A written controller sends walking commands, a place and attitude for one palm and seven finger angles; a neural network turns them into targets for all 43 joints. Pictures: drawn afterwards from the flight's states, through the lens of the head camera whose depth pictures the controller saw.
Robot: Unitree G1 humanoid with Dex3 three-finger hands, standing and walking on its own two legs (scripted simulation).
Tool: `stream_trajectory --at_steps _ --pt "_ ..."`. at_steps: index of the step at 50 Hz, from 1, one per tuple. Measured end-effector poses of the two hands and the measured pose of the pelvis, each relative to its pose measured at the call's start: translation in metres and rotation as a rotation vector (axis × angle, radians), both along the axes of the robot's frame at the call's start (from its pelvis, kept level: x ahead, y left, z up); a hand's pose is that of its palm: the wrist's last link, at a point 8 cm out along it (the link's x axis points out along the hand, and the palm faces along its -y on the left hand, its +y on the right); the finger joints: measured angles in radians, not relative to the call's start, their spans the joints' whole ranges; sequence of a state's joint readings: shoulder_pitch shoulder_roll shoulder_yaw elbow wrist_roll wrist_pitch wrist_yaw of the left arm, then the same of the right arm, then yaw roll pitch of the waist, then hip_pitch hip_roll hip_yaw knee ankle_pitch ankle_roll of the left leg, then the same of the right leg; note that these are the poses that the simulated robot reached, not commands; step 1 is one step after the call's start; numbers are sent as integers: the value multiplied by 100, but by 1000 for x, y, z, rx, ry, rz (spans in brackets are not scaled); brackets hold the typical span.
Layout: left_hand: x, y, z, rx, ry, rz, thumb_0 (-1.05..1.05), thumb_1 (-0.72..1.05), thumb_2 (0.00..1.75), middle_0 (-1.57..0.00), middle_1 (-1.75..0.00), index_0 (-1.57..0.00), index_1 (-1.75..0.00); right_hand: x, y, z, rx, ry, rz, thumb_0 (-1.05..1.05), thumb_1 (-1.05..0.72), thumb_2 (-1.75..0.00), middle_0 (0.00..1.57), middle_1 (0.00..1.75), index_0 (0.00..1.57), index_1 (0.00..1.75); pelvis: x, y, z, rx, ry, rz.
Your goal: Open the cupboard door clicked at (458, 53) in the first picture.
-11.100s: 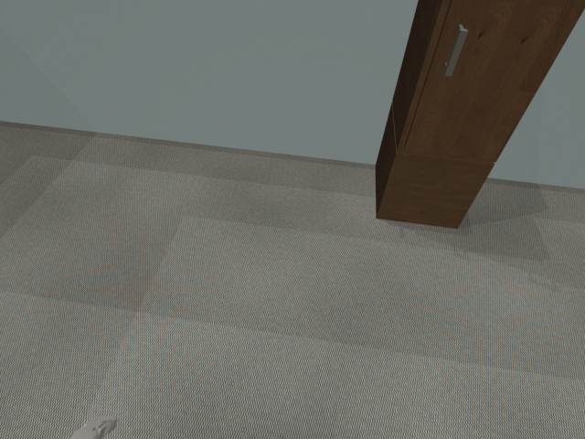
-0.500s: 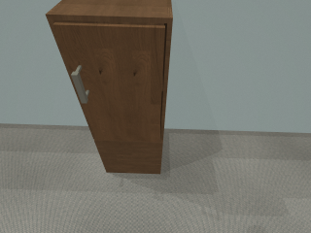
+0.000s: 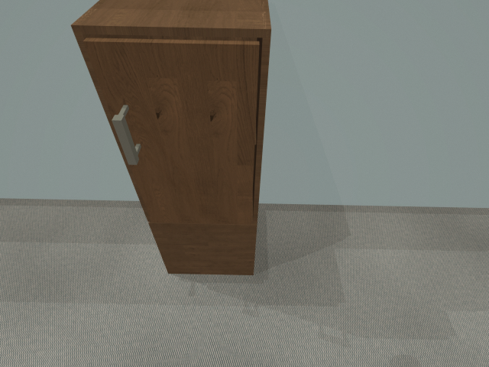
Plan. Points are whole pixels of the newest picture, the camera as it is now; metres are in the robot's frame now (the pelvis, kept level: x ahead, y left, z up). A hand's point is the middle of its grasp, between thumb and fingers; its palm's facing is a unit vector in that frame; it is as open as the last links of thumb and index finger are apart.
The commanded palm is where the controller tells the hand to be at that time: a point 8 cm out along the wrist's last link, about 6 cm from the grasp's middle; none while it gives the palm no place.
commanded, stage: look again from close up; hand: left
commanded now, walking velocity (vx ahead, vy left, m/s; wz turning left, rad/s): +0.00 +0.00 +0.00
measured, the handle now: (129, 135) +0.58 +0.31 +0.04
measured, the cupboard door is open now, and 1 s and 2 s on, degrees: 0 0 0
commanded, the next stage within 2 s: shuffle to correct the standing spot in 0.64 s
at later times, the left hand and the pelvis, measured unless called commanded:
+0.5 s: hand out of the picture +0.08 +0.25 -0.16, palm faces +0.06 -0.96 -0.28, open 7.4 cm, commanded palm none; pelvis +0.01 +0.03 +0.00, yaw +0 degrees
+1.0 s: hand out of the picture +0.02 +0.24 -0.18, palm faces +0.04 -0.98 -0.20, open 7.4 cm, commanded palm none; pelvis +0.01 +0.06 +0.00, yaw +0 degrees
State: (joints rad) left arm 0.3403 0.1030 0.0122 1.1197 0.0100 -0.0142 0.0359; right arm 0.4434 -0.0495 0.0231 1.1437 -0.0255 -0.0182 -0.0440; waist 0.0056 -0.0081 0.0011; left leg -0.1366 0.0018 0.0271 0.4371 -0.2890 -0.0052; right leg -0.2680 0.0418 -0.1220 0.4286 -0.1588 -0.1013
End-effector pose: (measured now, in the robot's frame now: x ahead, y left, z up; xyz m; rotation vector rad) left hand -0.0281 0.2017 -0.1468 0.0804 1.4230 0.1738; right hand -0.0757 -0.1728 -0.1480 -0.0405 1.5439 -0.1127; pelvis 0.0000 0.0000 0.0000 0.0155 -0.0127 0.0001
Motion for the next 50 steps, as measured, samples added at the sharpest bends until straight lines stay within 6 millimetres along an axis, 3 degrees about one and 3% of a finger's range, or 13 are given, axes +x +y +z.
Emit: stream_trajectory --at_steps 6,10,18,23,27,32,38,44,50 --pt "1 -2 0 -8 12 -15 0 91 90 -20 -30 -20 -30 16 -2 -1 1 -24 6 0 -91 -90 19 30 20 30 4 2 0 0 -1 2" --pt "8 9 -1 13 -10 -37 1 91 90 -20 -30 -20 -30 38 -18 -5 -41 -93 4 0 -91 -90 20 30 20 30 5 5 -5 -12 4 9" --pt "58 57 6 95 -171 -38 1 90 90 -20 -30 -20 -30 89 -51 4 -161 -251 30 0 -91 -90 20 30 20 30 14 18 -5 -24 -20 12" --pt "86 82 17 135 -254 -62 0 90 90 -20 -30 -20 -30 112 -58 13 -195 -320 60 0 -91 -90 19 30 20 30 12 27 -3 -21 -38 4" --pt "97 96 25 156 -282 -82 0 90 90 -20 -30 -20 -30 123 -57 17 -200 -346 82 0 -91 -90 19 30 20 30 8 33 -1 -19 -47 1" --pt "96 107 30 165 -269 -100 0 90 90 -20 -30 -20 -30 126 -52 19 -192 -343 105 0 -91 -90 20 30 20 30 3 40 1 -17 -50 -2" --pt "82 110 27 155 -213 -103 0 90 90 -20 -30 -20 -30 118 -46 18 -180 -301 116 0 -91 -90 20 30 20 30 0 44 3 -16 -47 -2" --pt "62 103 17 122 -150 -83 0 90 90 -20 -30 -20 -30 104 -37 14 -169 -235 113 0 -91 -90 20 30 20 30 3 49 2 -21 -42 0" --pt "38 91 -1 49 -76 -42 0 90 90 -20 -30 -20 -30 81 -14 11 -154 -145 94 0 -91 -90 20 30 20 30 13 58 -1 -47 -28 5"
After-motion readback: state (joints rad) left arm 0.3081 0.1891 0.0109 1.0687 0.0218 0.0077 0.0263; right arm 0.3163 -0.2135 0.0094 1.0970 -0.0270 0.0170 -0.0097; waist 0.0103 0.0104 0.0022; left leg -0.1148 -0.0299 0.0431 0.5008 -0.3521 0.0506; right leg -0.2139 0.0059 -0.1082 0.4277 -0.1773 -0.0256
